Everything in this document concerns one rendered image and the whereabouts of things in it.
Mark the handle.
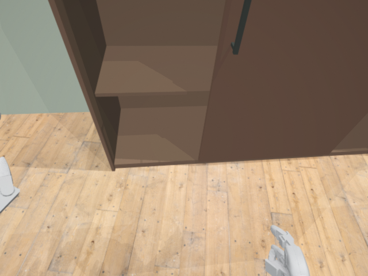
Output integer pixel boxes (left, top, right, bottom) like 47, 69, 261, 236
231, 0, 251, 55

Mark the robot left hand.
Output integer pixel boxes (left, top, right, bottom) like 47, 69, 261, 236
0, 112, 20, 214

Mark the wardrobe door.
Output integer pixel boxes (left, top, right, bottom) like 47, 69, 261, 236
198, 0, 368, 162
334, 114, 368, 150

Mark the robot right hand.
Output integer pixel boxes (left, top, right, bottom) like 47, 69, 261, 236
265, 225, 310, 276

